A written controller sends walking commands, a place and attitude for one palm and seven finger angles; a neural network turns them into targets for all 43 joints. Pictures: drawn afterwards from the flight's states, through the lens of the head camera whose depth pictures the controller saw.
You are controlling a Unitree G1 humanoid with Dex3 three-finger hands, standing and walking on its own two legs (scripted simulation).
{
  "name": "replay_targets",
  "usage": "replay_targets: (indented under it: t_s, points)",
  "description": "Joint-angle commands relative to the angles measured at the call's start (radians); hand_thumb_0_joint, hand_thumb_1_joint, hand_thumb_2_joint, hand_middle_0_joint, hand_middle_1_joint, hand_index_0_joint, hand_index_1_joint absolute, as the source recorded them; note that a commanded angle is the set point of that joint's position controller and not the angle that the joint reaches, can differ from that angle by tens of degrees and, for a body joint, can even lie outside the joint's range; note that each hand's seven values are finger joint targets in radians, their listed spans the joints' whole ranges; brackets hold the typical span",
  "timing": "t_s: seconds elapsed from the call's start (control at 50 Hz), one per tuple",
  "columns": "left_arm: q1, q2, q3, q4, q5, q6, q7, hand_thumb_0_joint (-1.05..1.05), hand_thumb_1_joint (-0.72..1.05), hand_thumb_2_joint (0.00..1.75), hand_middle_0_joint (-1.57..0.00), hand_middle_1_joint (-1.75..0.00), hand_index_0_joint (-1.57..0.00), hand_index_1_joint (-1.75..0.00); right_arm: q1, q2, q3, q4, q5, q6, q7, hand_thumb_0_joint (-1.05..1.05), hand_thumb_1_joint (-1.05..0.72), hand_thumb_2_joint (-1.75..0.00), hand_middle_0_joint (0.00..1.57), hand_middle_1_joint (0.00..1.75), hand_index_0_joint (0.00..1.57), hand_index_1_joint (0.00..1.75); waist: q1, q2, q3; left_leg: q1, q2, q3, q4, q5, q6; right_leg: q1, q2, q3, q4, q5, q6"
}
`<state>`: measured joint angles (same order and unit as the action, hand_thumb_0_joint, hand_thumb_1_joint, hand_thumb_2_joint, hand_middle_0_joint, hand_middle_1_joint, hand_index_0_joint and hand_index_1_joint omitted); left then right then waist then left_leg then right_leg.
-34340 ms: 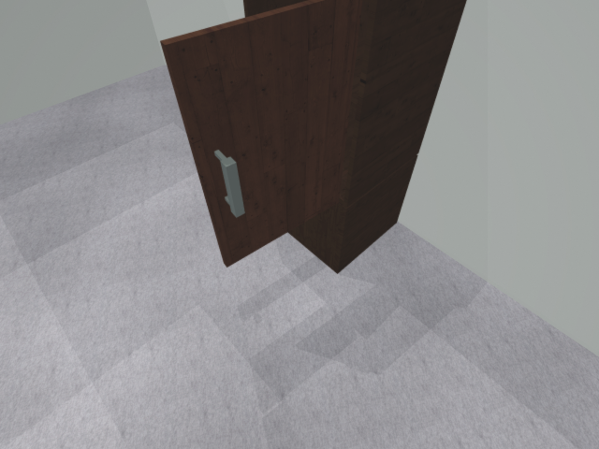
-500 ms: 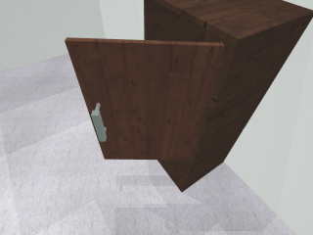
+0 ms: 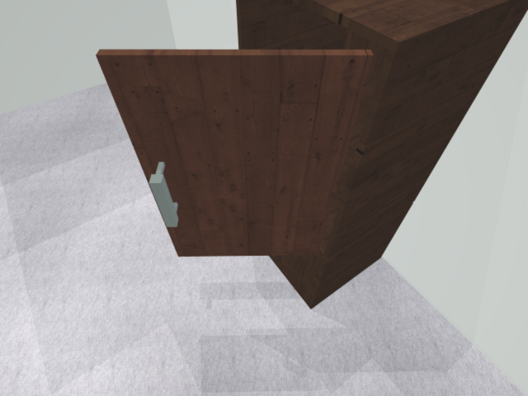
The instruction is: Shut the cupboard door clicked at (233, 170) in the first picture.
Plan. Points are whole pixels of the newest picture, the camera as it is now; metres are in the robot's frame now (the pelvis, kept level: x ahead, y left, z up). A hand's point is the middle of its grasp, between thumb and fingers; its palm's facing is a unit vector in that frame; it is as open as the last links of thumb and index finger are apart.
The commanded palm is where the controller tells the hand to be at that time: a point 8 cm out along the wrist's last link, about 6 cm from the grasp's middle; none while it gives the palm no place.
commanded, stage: look again from close up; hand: left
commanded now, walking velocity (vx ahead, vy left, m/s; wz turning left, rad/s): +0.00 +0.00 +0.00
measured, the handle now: (166, 195) +0.49 +0.23 -0.04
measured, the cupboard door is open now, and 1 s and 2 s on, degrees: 56 56 56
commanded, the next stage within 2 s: shuffle to correct the standing spot in 0.40 s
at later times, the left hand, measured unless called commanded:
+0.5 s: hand out of the picture +0.00 +0.19 -0.18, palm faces -0.01 -0.98 -0.21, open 7.4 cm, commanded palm none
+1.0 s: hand out of the picture +0.03 +0.19 -0.19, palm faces +0.04 -0.98 -0.21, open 7.4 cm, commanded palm none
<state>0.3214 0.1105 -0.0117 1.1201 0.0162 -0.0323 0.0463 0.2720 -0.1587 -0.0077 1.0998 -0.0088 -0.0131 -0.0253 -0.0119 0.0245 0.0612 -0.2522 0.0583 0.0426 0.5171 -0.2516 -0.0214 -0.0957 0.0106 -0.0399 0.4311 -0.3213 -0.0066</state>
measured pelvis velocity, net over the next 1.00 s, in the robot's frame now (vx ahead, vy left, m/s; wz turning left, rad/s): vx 0.05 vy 0.01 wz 0.02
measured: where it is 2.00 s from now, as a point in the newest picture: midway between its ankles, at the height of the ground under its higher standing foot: outside the picture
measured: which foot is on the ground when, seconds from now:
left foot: down 0.00-1.00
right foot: down 0.00-0.84, up 0.86-0.98, down 1.00-1.00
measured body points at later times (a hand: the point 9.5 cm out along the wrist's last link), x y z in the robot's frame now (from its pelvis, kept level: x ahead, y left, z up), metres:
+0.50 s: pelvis -0.01 +0.01 +0.00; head +0.00 +0.02 +0.45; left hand +0.00 +0.25 -0.16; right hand +0.00 -0.22 -0.16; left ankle +0.01 +0.13 -0.74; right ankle -0.06 -0.11 -0.74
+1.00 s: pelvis +0.05 +0.01 -0.01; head +0.08 +0.01 +0.44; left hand +0.03 +0.24 -0.17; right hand +0.05 -0.21 -0.17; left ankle +0.01 +0.13 -0.74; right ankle +0.03 -0.10 -0.74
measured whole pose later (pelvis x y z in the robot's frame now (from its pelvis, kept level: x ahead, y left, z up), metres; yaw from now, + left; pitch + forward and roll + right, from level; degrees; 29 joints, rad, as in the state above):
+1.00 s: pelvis +0.05 +0.01 -0.01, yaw +1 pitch +0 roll +1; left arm 0.30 0.17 0.02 1.09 0.01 -0.01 0.03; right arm 0.28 -0.13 0.01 1.09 -0.01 -0.03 -0.04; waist 0.00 -0.03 0.08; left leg -0.21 0.00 0.05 0.58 -0.35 0.01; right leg -0.25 -0.04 -0.06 0.62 -0.33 0.00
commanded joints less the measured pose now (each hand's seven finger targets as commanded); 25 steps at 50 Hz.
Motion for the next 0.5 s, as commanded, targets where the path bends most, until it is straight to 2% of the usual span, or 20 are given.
replay_targets:
  t_s: [0.0,0.04,0.1,0.12,0.14,0.22,0.24,0.32,0.34,0.42,0.44,0.48]
  points:
    - [0.054,0.127,0.023,-0.057,-0.003,-0.016,0.011,0.00,0.90,0.90,-0.20,-0.30,-0.20,-0.30,0.075,-0.083,-0.007,-0.072,-0.002,-0.019,-0.002,0.00,-0.90,-0.90,0.20,0.30,0.20,0.30,-0.008,-0.043,-0.090,0.072,0.044,-0.054,-0.007,0.237,0.044,-0.069,-0.107,0.068,0.003,0.318,-0.041]
    - [0.051,0.121,0.019,-0.065,0.000,-0.008,0.007,0.00,0.90,0.90,-0.20,-0.30,-0.20,-0.30,0.062,-0.086,-0.004,-0.078,-0.005,-0.020,-0.002,0.00,-0.90,-0.90,0.20,0.30,0.20,0.30,0.001,-0.047,-0.024,0.043,0.041,-0.057,-0.031,0.226,0.048,-0.104,-0.100,0.067,-0.002,0.252,-0.038]
    - [0.042,0.128,0.016,-0.072,-0.002,0.005,0.003,0.00,0.90,0.90,-0.20,-0.30,-0.20,-0.30,0.049,-0.096,-0.005,-0.085,-0.005,-0.012,0.001,0.00,-0.90,-0.90,0.20,0.30,0.20,0.30,0.003,-0.070,0.039,0.018,0.035,-0.066,-0.069,0.116,0.051,-0.159,-0.092,0.078,-0.021,0.080,-0.032]
    - [0.036,0.132,0.015,-0.075,-0.002,0.009,0.001,0.00,0.90,0.90,-0.20,-0.30,-0.20,-0.30,0.043,-0.099,-0.005,-0.085,-0.006,-0.010,0.003,0.00,-0.90,-0.90,0.20,0.30,0.20,0.30,0.006,-0.066,0.064,0.004,0.032,-0.072,-0.086,0.076,0.053,-0.176,-0.091,0.080,-0.029,0.026,-0.031]
    - [0.040,0.135,0.015,-0.076,0.000,0.008,0.000,0.00,0.90,0.90,-0.20,-0.30,-0.20,-0.30,0.036,-0.095,-0.004,-0.082,-0.006,-0.010,0.004,0.00,-0.90,-0.90,0.20,0.30,0.20,0.30,0.011,-0.043,0.076,-0.001,0.029,-0.067,-0.092,0.085,0.054,-0.178,-0.091,0.079,-0.035,0.031,-0.031]
    - [0.033,0.155,0.016,-0.083,-0.003,0.011,-0.003,0.00,0.90,0.90,-0.20,-0.30,-0.20,-0.30,0.033,-0.112,-0.002,-0.081,-0.006,-0.013,0.005,0.00,-0.90,-0.90,0.20,0.30,0.20,0.30,0.014,-0.044,0.029,0.024,0.034,-0.070,-0.106,0.097,0.056,-0.158,-0.094,0.080,-0.028,0.037,-0.026]
    - [0.032,0.157,0.016,-0.086,-0.001,0.011,-0.003,0.00,0.90,0.90,-0.20,-0.30,-0.20,-0.30,0.029,-0.106,-0.003,-0.078,-0.004,-0.014,0.005,0.00,-0.90,-0.90,0.20,0.30,0.20,0.30,0.017,-0.048,0.044,0.019,0.033,-0.069,-0.112,0.098,0.059,-0.156,-0.092,0.077,-0.032,0.045,-0.024]
    - [0.023,0.173,0.016,-0.087,-0.003,0.014,-0.007,0.00,0.90,0.90,-0.20,-0.30,-0.20,-0.30,0.020,-0.125,-0.004,-0.074,-0.005,-0.014,0.006,0.00,-0.90,-0.90,0.20,0.30,0.20,0.30,0.017,-0.018,0.016,0.036,0.038,-0.072,-0.127,0.078,0.057,-0.156,-0.096,0.083,-0.035,0.036,-0.023]
    - [0.027,0.175,0.017,-0.089,-0.001,0.012,-0.007,0.00,0.90,0.90,-0.20,-0.30,-0.20,-0.30,0.019,-0.116,-0.003,-0.071,-0.003,-0.015,0.005,0.00,-0.90,-0.90,0.20,0.30,0.20,0.30,0.021,-0.038,0.015,0.036,0.037,-0.065,-0.122,0.095,0.058,-0.144,-0.098,0.082,-0.042,0.058,-0.022]
    - [0.020,0.185,0.018,-0.081,-0.004,0.012,-0.008,0.00,0.90,0.90,-0.20,-0.30,-0.20,-0.30,0.014,-0.131,-0.004,-0.062,-0.003,-0.019,0.003,0.00,-0.90,-0.90,0.20,0.30,0.20,0.30,0.018,-0.016,-0.025,0.069,0.041,-0.063,-0.115,0.152,0.056,-0.131,-0.103,0.086,-0.035,0.112,-0.019]
    - [0.022,0.182,0.018,-0.080,-0.002,0.011,-0.008,0.00,0.90,0.90,-0.20,-0.30,-0.20,-0.30,0.008,-0.122,-0.004,-0.057,-0.001,-0.019,0.003,0.00,-0.90,-0.90,0.20,0.30,0.20,0.30,0.023,-0.023,0.000,0.062,0.042,-0.057,-0.120,0.145,0.057,-0.136,-0.102,0.083,-0.044,0.112,-0.017]
    - [0.019,0.185,0.018,-0.074,-0.003,0.012,-0.008,0.00,0.90,0.90,-0.20,-0.30,-0.20,-0.30,0.007,-0.129,-0.003,-0.052,-0.003,-0.019,0.002,0.00,-0.90,-0.90,0.20,0.30,0.20,0.30,0.020,-0.021,-0.014,0.073,0.044,-0.059,-0.119,0.163,0.056,-0.133,-0.106,0.085,-0.039,0.132,-0.017]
